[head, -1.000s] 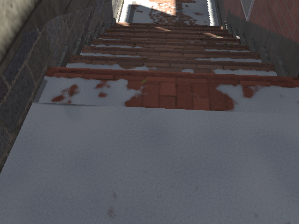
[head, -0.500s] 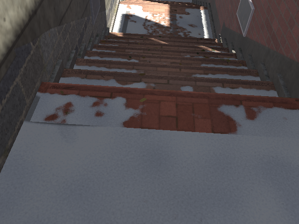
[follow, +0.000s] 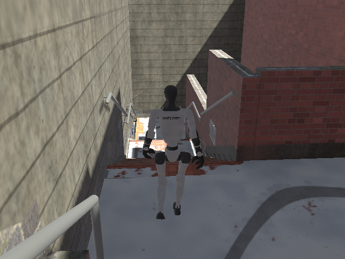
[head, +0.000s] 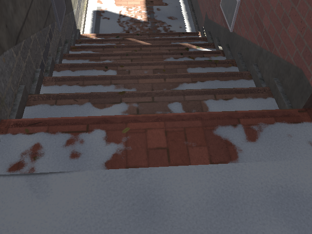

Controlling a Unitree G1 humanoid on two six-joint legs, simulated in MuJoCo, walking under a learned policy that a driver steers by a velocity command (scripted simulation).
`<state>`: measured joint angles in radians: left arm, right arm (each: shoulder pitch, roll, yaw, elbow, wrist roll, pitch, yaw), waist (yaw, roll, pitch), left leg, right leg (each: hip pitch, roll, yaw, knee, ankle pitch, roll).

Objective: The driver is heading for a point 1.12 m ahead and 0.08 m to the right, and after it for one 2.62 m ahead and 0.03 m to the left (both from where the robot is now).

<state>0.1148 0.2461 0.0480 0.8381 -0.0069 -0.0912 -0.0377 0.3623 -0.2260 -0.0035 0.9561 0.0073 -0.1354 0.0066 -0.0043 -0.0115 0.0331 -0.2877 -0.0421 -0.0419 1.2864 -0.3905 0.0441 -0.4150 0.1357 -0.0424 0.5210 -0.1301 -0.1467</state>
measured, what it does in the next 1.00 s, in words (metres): walks ahead: left foot, then right foot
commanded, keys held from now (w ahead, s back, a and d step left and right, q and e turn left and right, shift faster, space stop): w+e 0.44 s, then w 0.14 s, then w+q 0.42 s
